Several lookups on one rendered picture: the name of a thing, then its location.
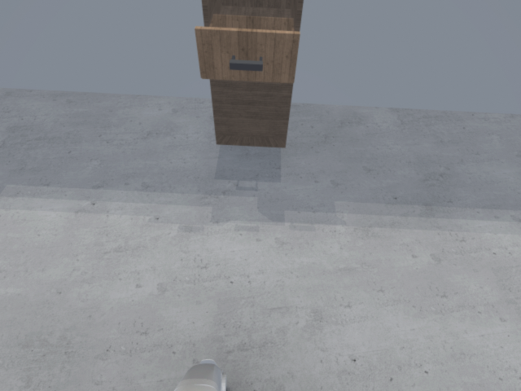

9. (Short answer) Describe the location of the left robot thigh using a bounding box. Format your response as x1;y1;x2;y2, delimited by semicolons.
174;363;227;391

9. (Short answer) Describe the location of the cabinet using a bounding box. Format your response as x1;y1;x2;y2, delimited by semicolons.
202;0;304;148

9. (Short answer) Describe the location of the left robot shin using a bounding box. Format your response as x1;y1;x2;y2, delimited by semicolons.
200;359;217;365

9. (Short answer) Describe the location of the drawer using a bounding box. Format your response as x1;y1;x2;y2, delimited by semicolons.
195;14;300;83

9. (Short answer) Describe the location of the handle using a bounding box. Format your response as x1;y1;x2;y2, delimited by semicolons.
230;55;263;71

